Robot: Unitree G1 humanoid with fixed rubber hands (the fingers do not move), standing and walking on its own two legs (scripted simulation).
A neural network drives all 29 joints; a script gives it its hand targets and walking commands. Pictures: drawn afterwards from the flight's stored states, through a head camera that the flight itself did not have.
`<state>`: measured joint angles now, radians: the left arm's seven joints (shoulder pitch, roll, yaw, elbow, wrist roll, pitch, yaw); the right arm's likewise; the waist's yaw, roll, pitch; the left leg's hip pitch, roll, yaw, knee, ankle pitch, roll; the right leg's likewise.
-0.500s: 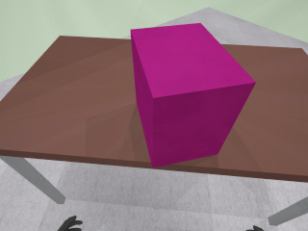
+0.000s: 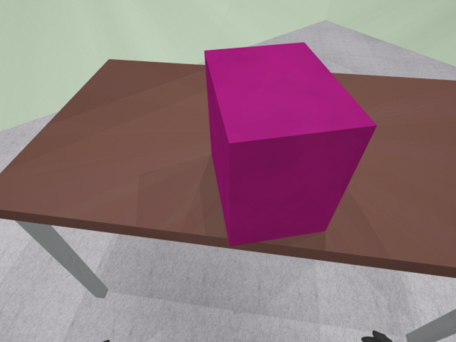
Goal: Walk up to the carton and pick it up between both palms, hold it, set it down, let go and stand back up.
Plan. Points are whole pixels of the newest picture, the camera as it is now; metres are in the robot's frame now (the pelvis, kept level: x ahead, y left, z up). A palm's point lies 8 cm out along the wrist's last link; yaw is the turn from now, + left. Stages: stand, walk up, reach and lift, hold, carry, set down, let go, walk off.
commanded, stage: walk up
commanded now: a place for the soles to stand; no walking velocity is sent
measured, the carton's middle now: (267, 144) +0.48 -0.05 +0.09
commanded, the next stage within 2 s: reach and lift in 0.34 s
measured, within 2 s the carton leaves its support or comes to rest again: neither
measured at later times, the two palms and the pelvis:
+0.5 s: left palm out of the picture +0.14 +0.26 -0.10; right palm out of the picture +0.12 -0.27 -0.11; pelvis -0.02 +0.00 -0.01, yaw -3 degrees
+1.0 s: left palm (112, 339) +0.15 +0.21 -0.03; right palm out of the picture +0.14 -0.26 -0.03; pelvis -0.02 +0.00 +0.02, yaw -4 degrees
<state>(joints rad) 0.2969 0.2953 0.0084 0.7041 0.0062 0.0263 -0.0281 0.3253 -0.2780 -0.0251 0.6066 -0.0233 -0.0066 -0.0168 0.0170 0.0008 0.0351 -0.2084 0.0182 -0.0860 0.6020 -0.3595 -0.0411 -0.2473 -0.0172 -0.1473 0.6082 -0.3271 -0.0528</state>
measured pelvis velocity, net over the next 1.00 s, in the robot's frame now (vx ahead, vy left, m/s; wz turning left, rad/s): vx -0.02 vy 0.00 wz -0.07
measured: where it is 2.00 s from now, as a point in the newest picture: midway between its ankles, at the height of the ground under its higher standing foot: outside the picture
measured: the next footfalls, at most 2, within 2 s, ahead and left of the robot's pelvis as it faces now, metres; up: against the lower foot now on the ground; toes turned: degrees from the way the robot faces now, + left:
none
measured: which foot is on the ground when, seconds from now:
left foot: down 0.00-1.00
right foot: down 0.00-1.00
